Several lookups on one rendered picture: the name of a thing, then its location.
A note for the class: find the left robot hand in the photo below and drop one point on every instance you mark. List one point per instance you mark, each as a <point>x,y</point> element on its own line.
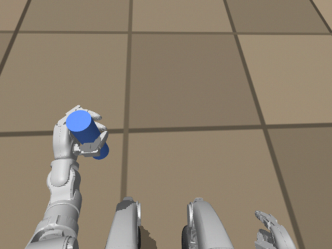
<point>66,145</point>

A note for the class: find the can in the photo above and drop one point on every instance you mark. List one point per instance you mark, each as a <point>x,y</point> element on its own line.
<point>82,126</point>

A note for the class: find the left robot arm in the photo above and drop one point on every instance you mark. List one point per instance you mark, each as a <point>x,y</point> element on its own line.
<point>59,227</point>

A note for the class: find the right robot hand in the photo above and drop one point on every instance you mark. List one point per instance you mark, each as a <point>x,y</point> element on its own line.
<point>278,238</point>

